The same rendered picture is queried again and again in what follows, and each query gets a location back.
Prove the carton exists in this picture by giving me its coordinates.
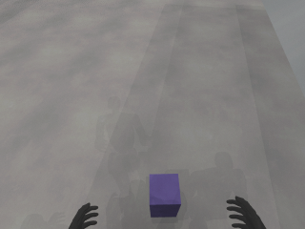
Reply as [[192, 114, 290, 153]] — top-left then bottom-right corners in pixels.
[[149, 174, 181, 218]]

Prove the left robot hand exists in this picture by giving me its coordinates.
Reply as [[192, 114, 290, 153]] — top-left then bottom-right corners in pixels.
[[69, 203, 99, 229]]

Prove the right robot hand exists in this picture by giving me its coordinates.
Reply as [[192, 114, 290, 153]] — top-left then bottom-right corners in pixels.
[[226, 196, 266, 229]]

